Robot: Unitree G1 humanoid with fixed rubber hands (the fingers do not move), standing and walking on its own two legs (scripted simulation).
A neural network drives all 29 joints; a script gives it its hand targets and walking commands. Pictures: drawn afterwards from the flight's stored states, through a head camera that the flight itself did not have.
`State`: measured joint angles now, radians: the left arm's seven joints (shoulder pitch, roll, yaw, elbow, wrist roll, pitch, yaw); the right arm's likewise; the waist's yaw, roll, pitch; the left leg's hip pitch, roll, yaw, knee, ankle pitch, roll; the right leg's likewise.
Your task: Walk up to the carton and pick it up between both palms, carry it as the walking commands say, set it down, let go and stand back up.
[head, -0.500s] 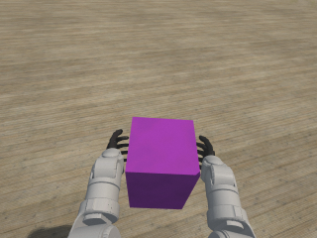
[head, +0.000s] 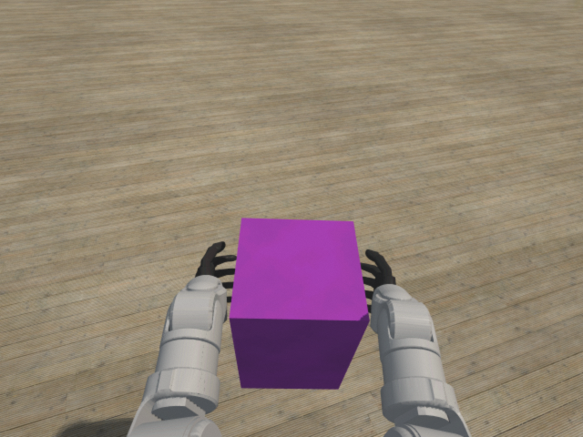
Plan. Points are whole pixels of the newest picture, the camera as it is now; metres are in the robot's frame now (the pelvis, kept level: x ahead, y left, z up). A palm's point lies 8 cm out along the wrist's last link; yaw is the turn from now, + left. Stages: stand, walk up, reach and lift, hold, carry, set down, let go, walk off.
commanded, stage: reach and lift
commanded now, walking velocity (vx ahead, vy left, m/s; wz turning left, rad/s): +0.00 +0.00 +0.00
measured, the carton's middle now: (293, 310) +0.32 +0.01 -0.01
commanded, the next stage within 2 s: hold in 0.64 s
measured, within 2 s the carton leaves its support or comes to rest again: neither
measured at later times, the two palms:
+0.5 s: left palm (207, 294) +0.30 +0.13 +0.05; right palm (384, 302) +0.30 -0.12 +0.05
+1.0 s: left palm (204, 300) +0.29 +0.13 +0.05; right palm (386, 310) +0.28 -0.12 +0.05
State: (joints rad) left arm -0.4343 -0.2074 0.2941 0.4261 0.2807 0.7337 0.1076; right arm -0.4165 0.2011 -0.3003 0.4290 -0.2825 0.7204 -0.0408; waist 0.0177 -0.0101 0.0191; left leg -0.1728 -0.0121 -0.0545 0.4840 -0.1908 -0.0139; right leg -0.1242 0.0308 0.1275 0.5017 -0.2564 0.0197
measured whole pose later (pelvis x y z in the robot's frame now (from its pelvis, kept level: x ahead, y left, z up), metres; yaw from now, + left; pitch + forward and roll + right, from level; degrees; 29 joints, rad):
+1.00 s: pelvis -0.01 +0.00 +0.00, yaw +1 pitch -10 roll +0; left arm -0.39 -0.19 0.25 0.43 0.28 0.77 0.10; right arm -0.38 0.19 -0.25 0.43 -0.29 0.76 -0.04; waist -0.01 0.00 0.01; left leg -0.14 -0.02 -0.07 0.49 -0.18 -0.01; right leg -0.08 0.02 0.11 0.50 -0.25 0.02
